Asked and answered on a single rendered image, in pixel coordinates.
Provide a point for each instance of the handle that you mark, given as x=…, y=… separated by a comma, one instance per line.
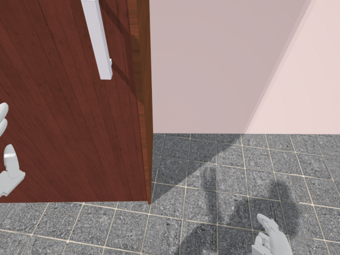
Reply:
x=95, y=26

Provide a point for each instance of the left robot hand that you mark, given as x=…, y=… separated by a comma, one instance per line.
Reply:
x=13, y=176

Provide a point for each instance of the right robot hand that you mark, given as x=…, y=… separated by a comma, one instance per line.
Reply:
x=275, y=244

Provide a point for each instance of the wardrobe door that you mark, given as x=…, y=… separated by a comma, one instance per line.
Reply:
x=76, y=137

